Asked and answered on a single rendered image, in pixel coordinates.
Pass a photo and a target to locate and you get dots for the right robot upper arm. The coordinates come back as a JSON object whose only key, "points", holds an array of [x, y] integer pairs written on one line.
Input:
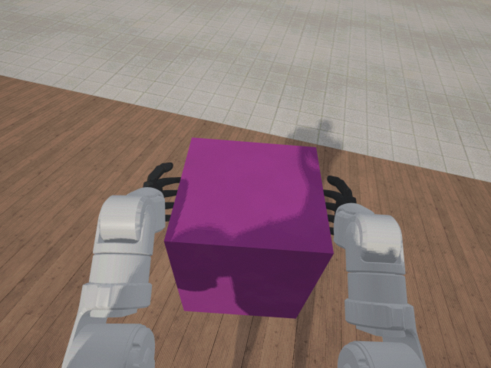
{"points": [[370, 354]]}

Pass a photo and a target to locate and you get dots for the right robot forearm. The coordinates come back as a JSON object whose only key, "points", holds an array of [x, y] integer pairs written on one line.
{"points": [[377, 294]]}

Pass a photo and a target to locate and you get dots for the left robot upper arm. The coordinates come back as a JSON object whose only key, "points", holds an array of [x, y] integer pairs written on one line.
{"points": [[112, 346]]}

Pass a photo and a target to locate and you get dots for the carton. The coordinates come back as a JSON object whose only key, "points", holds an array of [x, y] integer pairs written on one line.
{"points": [[249, 231]]}

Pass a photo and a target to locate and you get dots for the left robot forearm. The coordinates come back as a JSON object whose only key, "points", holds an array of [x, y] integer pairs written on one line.
{"points": [[120, 269]]}

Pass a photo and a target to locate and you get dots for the robot left hand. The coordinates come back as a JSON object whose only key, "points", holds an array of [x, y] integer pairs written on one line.
{"points": [[154, 181]]}

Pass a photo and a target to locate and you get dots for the robot right hand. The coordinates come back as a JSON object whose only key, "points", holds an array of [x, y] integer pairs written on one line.
{"points": [[342, 197]]}

